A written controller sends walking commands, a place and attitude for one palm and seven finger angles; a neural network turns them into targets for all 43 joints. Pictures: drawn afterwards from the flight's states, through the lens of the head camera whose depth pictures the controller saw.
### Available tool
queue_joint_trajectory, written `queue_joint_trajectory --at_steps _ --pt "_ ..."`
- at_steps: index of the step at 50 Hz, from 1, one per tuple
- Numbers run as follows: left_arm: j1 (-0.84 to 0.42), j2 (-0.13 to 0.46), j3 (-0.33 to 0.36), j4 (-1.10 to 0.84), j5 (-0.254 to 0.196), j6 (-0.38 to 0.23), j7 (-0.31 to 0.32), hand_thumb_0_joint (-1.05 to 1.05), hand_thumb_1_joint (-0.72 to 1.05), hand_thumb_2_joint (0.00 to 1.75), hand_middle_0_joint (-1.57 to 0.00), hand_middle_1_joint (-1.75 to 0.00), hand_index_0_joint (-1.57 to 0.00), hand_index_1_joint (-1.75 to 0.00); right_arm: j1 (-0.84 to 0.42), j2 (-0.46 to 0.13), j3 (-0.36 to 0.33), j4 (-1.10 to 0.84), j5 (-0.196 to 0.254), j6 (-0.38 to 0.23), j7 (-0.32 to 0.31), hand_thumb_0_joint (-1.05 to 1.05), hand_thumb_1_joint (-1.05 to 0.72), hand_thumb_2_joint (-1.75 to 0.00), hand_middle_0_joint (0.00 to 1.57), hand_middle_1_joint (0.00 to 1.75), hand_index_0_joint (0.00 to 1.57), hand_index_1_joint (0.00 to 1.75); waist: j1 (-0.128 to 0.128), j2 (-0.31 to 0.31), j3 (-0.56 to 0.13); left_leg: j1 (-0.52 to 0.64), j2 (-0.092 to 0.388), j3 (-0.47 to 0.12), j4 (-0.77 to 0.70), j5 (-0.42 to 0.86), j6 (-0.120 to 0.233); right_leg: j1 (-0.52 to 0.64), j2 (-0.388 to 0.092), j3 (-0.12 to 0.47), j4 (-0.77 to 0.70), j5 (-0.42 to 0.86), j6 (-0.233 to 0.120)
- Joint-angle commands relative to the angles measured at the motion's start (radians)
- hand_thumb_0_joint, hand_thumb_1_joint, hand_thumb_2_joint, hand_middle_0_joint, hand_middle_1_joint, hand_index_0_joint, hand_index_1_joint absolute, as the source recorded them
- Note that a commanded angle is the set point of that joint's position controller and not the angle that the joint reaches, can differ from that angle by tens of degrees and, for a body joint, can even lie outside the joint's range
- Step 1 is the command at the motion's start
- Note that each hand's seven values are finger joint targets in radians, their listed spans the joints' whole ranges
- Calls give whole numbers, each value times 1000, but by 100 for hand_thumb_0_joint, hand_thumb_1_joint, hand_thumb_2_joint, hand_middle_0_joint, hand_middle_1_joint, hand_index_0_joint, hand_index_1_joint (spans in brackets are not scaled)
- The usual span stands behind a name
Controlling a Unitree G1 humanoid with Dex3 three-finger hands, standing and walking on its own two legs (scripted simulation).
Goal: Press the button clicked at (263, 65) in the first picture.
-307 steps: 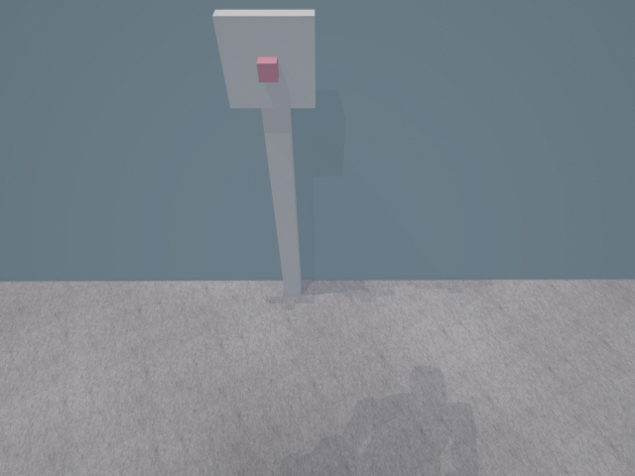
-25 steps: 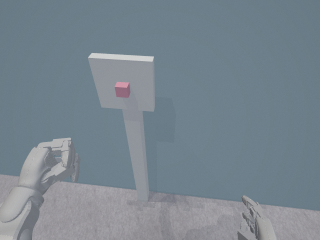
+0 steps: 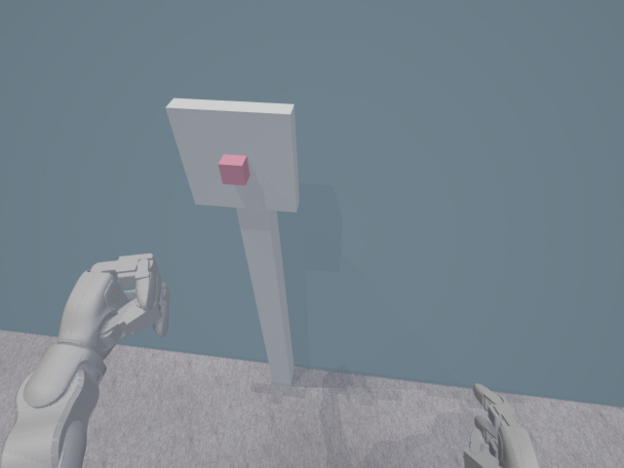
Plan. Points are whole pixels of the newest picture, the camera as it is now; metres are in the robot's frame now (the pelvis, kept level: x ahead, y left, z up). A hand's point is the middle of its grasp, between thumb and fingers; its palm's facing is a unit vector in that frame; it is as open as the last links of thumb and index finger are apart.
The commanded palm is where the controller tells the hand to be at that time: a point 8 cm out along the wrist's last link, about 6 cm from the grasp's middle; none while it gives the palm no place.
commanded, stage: aim a knuckle at the button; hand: left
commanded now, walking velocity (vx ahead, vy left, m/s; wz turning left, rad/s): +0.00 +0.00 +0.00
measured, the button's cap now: (235, 168) +0.50 +0.17 +0.14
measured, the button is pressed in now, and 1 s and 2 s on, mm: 0 0 0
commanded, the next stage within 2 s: press the button with the knuckle in 1.70 s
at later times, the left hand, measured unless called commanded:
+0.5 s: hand (208, 264) +0.33 +0.16 +0.11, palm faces -0.05 -1.00 -0.03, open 3.1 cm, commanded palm +0.31 +0.22 +0.12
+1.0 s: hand (233, 232) +0.40 +0.15 +0.10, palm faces -0.06 -1.00 +0.00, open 3.1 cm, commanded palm +0.38 +0.20 +0.11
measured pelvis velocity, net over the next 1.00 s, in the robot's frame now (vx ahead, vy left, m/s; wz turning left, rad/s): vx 0.01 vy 0.01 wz -0.04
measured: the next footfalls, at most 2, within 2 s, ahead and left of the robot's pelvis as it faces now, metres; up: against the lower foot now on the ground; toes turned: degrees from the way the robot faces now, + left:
none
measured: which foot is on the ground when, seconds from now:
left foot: down 0.00-1.00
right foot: down 0.00-1.00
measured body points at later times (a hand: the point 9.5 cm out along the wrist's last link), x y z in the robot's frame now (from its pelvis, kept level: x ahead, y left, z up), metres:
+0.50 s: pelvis +0.01 +0.00 +0.00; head +0.01 -0.01 +0.45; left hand +0.33 +0.22 +0.12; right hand +0.16 -0.25 -0.08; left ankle +0.01 +0.11 -0.72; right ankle -0.01 -0.10 -0.72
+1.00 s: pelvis +0.01 +0.01 +0.00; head +0.03 +0.00 +0.45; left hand +0.40 +0.21 +0.10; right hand +0.12 -0.25 -0.10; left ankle +0.01 +0.11 -0.72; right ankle -0.01 -0.10 -0.72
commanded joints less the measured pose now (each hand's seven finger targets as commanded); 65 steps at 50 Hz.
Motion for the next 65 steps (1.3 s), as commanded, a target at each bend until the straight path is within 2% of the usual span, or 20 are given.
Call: queue_joint_trajectory --at_steps 1,3,7,14,22,23,27,28,32,33,41,43,45,48,50,53,55,58,61,65 --pt "-287 158 59 -168 -4 -72 10 0 90 90 -130 -150 -130 -150 -109 -113 -48 -156 5 -64 -5 0 -90 -90 20 30 20 30 -19 -19 -124 88 3 -3 -98 139 27 -20 -19 46 -120 148 22" --pt "-303 191 87 -108 4 -65 19 0 90 90 -130 -150 -130 -150 -102 -119 -51 -147 4 -51 -4 0 -90 -90 20 30 20 30 -17 -74 -119 67 5 -1 -99 146 27 -8 -16 48 -122 152 23" --pt "-319 166 80 -124 13 -67 40 0 90 90 -130 -150 -130 -150 -111 -107 -50 -169 1 -41 9 0 -90 -90 20 30 20 30 1 -2 -177 97 0 15 -99 216 22 24 -20 43 -97 250 17" --pt "-399 120 22 -69 34 -82 71 0 90 90 -130 -150 -130 -150 -91 -111 -57 -161 1 -20 20 0 -90 -90 20 30 20 30 -24 -47 -152 85 5 18 -101 212 21 -3 -13 40 -95 255 20" --pt "-514 131 23 -23 55 -113 99 0 90 90 -130 -150 -130 -150 -82 -110 -61 -144 -3 9 24 0 -90 -90 20 30 20 30 -33 -25 -204 112 4 28 -93 254 19 11 -14 45 -82 312 17" --pt "-516 137 31 2 54 -115 103 0 90 90 -130 -150 -130 -150 -76 -113 -63 -139 -6 14 25 0 -90 -90 20 30 20 30 -35 -69 -202 98 6 27 -88 255 23 18 -11 49 -85 319 20" --pt "-583 133 22 67 61 -115 103 0 90 90 -130 -150 -130 -150 -72 -113 -63 -134 -3 35 25 0 -90 -90 20 30 20 30 -40 -21 -204 98 1 34 -88 248 20 11 -15 54 -85 323 17" --pt "-592 149 37 96 62 -116 105 0 90 90 -130 -150 -130 -150 -64 -118 -65 -129 -5 40 25 0 -90 -90 20 30 20 30 -45 -70 -201 82 3 31 -83 248 23 16 -12 58 -87 324 21" --pt "-657 133 18 141 62 -130 100 0 90 90 -130 -150 -130 -150 -59 -115 -66 -130 -2 58 26 0 -90 -90 20 30 20 30 -47 -34 -219 94 2 33 -80 254 20 7 -13 57 -81 338 16" --pt "-673 145 26 161 64 -138 103 0 90 90 -130 -150 -130 -150 -48 -120 -67 -124 -5 63 27 0 -90 -90 20 30 20 30 -53 -78 -220 81 5 28 -77 256 23 13 -10 55 -80 335 18" --pt "-812 111 -20 267 84 -171 115 0 90 90 -130 -150 -130 -150 -24 -121 -71 -116 -4 97 35 0 -90 -90 20 30 20 30 -71 -37 -239 81 2 27 -67 244 19 -24 -9 55 -66 321 13" --pt "-844 157 20 320 89 -179 127 0 90 90 -130 -150 -130 -150 -12 -128 -74 -105 -7 109 35 0 -90 -90 20 30 20 30 -68 -60 -232 60 4 24 -62 228 23 -27 -6 60 -68 300 13" --pt "-918 112 -26 344 95 -190 131 0 90 90 -130 -150 -130 -150 -7 -123 -72 -106 -6 118 37 0 -90 -90 20 30 20 30 -82 -44 -240 69 3 24 -63 220 22 -48 -7 58 -64 288 13" --pt "-992 166 11 404 108 -213 146 0 90 90 -130 -150 -130 -150 19 -133 -75 -88 -12 131 38 0 -90 -90 20 30 20 30 -82 -53 -264 62 6 15 -55 224 21 -48 -3 56 -51 280 8" --pt "-1019 111 -32 417 112 -228 148 0 90 90 -130 -150 -130 -150 21 -125 -77 -95 -10 135 43 0 -90 -90 20 30 20 30 -86 -12 -300 86 5 22 -48 245 19 -57 -4 58 -44 303 7" --pt "-911 135 10 444 116 -239 155 0 90 90 -130 -150 -130 -150 48 -132 -85 -100 -17 142 55 0 -90 -90 20 30 20 30 -52 -32 -355 97 10 14 -43 325 15 -19 3 46 -22 360 0" --pt "-900 82 -32 405 116 -237 156 0 90 90 -130 -150 -130 -150 43 -124 -86 -114 -13 146 65 0 -90 -90 20 30 20 30 -55 -1 -350 112 15 18 -45 365 11 -28 3 42 -17 389 2" --pt "-811 142 31 415 112 -221 167 0 90 90 -130 -150 -130 -150 51 -135 -90 -122 -17 159 68 0 -90 -90 20 30 20 30 -38 -96 -316 55 15 26 -53 354 18 15 5 44 -26 410 4" --pt "-861 141 28 400 114 -208 174 0 90 90 -130 -150 -130 -150 42 -131 -86 -128 -11 169 62 0 -90 -90 20 30 20 30 -61 -97 -257 27 13 42 -64 275 23 -15 4 51 -46 366 14" --pt "-903 145 21 294 118 -248 170 0 90 90 -130 -150 -130 -150 29 -119 -85 -134 -13 163 54 0 -90 -90 20 30 20 30 -59 1 -321 90 13 36 -62 288 21 -7 5 58 -39 350 4"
